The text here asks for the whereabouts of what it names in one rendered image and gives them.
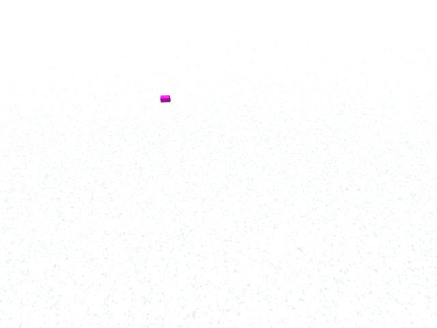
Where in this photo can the small box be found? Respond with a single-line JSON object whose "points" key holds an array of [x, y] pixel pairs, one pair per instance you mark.
{"points": [[165, 98]]}

